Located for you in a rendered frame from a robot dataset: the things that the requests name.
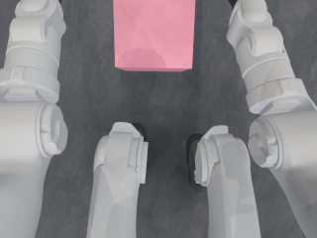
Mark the robot left thigh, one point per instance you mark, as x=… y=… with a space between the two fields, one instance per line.
x=115 y=189

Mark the robot left upper arm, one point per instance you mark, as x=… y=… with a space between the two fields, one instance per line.
x=31 y=133

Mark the robot right foot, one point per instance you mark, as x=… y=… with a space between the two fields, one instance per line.
x=191 y=147

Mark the robot right upper arm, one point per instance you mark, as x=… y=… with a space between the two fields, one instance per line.
x=286 y=144

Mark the carton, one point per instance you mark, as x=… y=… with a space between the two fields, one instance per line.
x=154 y=35

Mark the right robot hand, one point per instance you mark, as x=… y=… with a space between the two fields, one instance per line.
x=232 y=2

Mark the robot left forearm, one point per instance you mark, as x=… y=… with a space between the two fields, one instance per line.
x=33 y=53

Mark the robot right forearm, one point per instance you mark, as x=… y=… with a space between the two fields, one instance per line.
x=264 y=63

